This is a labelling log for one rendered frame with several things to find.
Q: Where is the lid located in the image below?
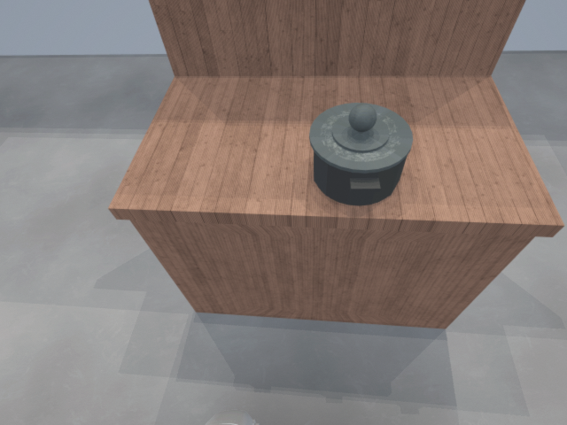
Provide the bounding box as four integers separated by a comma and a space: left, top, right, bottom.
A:
309, 103, 413, 174

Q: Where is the knob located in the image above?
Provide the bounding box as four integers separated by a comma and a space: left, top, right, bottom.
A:
349, 104, 377, 132

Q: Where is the table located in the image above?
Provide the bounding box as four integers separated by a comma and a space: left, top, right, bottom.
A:
108, 0, 564, 329

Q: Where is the pot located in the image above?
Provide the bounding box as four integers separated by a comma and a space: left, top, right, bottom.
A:
314, 152, 407, 206

